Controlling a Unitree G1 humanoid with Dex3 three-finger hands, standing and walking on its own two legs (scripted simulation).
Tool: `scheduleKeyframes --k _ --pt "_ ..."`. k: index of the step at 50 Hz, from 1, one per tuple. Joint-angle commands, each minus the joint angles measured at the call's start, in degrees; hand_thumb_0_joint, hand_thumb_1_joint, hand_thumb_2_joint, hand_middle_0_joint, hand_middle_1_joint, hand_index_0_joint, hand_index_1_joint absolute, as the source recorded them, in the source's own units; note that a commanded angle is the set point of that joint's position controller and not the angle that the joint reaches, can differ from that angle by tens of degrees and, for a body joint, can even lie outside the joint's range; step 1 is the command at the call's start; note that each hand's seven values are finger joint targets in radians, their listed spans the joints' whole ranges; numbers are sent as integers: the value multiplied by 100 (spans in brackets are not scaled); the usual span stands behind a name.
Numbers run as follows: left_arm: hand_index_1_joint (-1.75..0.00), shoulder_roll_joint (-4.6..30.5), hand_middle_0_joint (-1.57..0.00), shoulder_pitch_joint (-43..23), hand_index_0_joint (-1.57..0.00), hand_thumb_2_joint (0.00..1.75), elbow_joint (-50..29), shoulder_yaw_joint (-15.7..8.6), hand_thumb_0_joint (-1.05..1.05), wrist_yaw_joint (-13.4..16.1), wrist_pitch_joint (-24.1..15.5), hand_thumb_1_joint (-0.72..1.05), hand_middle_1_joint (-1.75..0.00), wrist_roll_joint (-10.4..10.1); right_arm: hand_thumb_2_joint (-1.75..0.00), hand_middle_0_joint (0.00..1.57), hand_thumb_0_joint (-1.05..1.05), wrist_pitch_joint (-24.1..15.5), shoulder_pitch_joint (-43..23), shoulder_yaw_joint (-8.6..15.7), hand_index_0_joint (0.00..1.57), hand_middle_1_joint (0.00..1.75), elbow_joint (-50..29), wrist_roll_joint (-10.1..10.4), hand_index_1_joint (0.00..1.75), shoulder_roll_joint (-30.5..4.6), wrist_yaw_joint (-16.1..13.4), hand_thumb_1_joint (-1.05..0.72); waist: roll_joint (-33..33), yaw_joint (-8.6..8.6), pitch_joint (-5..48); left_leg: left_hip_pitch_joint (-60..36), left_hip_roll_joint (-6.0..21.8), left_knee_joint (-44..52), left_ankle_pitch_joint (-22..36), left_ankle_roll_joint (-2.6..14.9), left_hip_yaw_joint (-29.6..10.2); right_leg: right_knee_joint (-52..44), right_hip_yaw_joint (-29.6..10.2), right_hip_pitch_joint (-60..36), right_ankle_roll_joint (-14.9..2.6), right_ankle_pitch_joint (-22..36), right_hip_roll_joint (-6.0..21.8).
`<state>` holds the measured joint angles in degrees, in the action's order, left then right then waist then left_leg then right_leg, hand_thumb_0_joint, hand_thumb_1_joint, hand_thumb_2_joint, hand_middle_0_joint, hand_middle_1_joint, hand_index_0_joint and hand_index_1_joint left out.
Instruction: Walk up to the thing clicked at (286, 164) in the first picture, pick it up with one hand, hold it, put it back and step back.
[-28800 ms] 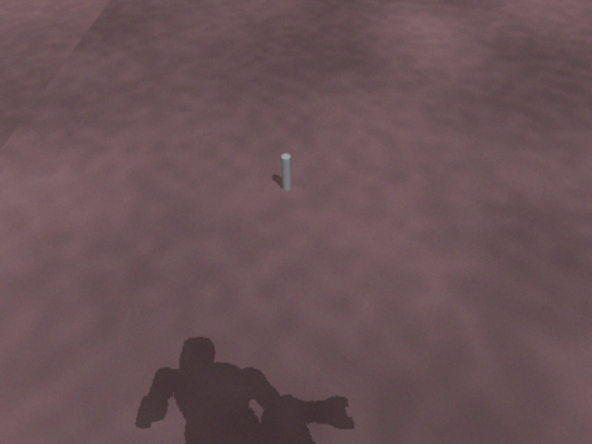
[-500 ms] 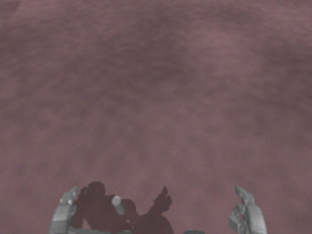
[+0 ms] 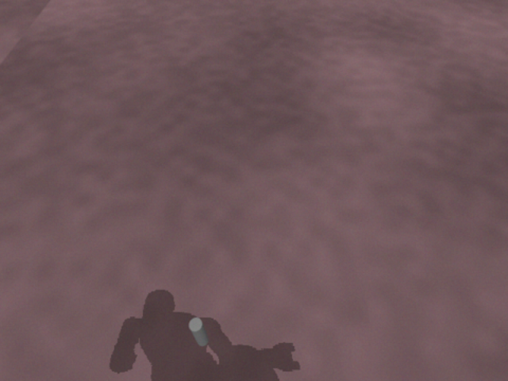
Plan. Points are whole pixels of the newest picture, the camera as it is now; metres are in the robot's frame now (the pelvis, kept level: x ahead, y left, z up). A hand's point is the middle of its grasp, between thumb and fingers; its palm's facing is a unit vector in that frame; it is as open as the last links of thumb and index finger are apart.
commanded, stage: stand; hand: left
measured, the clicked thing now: (199, 332) +0.35 +0.19 -0.66
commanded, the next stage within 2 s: step back in 1.82 s
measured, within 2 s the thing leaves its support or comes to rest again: neither
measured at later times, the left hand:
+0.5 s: hand out of the picture +0.05 +0.25 -0.14, palm faces -0.01 -0.94 -0.35, open 7.4 cm
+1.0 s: hand out of the picture +0.05 +0.25 -0.14, palm faces -0.04 -0.94 -0.33, open 7.4 cm
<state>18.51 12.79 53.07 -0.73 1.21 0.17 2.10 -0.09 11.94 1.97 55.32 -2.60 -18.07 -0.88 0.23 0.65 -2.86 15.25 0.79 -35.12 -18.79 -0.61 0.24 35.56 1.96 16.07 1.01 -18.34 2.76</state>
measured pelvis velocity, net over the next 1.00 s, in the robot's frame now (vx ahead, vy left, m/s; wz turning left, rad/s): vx -0.01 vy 0.00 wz -0.01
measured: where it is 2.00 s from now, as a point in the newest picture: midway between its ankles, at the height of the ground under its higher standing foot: outside the picture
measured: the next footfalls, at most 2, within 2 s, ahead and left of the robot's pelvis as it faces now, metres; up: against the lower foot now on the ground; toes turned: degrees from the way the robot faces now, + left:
none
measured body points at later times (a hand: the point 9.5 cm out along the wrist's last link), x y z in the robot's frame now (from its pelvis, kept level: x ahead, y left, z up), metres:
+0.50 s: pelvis -0.01 +0.00 +0.02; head -0.01 +0.00 +0.47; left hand +0.05 +0.30 -0.12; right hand +0.06 -0.28 -0.12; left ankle +0.00 +0.13 -0.73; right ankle +0.01 -0.13 -0.73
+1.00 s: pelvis -0.01 +0.00 +0.02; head +0.00 +0.00 +0.47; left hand +0.05 +0.30 -0.12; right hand +0.04 -0.29 -0.12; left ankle +0.00 +0.13 -0.73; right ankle +0.01 -0.13 -0.73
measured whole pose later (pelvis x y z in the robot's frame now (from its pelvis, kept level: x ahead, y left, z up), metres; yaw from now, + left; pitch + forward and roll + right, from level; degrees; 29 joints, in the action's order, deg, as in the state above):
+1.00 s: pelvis -0.01 +0.00 +0.02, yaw -1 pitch -3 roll +0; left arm 18.4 6.5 67.5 0.0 0.1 -0.3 1.2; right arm -0.1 7.9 0.2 66.1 -1.3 -19.0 -0.3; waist -0.6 0.2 -3.4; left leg 6.2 0.9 -19.1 -10.1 -0.7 1.2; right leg 19.7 1.5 7.4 1.3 -9.4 2.3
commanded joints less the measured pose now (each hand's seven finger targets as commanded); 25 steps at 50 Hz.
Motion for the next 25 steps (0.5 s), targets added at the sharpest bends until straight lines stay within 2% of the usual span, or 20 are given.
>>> scheduleKeyframes --k 1,2,4,7,14,17,21,25 --pt "-30 1006 -20 -372 -20 90 -53 -239 0 103 -224 90 -30 -58 -90 20 0 -157 -233 172 20 30 -153 71 30 -963 -64 -90 10 -21 489 -309 385 984 1443 250 -492 -1042 -556 -704 -296 1566 442" --pt "-30 1002 -20 -363 -20 90 57 -227 0 103 -211 90 -30 -76 -90 20 0 -154 -255 160 20 30 -76 69 30 -981 -73 -90 -21 -6 489 -435 413 1071 1569 242 -499 -1085 -552 -731 -280 1622 438" --pt "-30 1045 -20 -411 -20 90 251 -211 0 95 -184 90 -30 -73 -90 20 0 -142 -322 142 20 30 56 85 30 -1019 -73 -90 -84 8 333 -432 427 1315 1331 209 -534 -1242 -500 -737 -250 1254 401" --pt "-30 1056 -20 -489 -20 90 495 -193 0 91 -161 90 -30 -65 -90 20 0 -131 -410 130 20 30 224 90 30 -1062 -77 -90 -89 22 227 -462 479 1574 1179 188 -576 -1428 -455 -814 -215 1040 383" --pt "-30 1057 -20 -616 -20 90 873 -170 0 62 -178 90 -30 -62 -90 20 0 -138 -464 103 20 30 512 106 30 -1081 -67 -90 -45 -3 134 -613 509 1867 1019 165 -560 -1704 -486 -928 -160 1114 432" --pt "-30 1070 -20 -679 -20 90 964 -166 0 51 -177 90 -30 -69 -90 20 0 -135 -561 100 20 30 565 114 30 -1101 -47 -90 -19 13 90 -599 494 1960 829 145 -569 -1802 -485 -883 -135 882 409" --pt "-30 1084 -20 -767 -20 90 1003 -160 0 56 -205 90 -30 -66 -90 20 0 -146 -615 93 20 30 616 123 30 -1095 -44 -90 -16 4 277 -761 548 1895 1364 152 -531 -1847 -513 -1014 -150 1275 488" --pt "-30 1126 -20 -816 -20 90 1065 -164 0 46 -197 90 -30 -78 -90 20 0 -135 -591 84 20 30 688 126 30 -1120 -40 -90 -52 -24 203 -687 531 1969 1126 143 -480 -1921 -529 -1021 -144 1206 488"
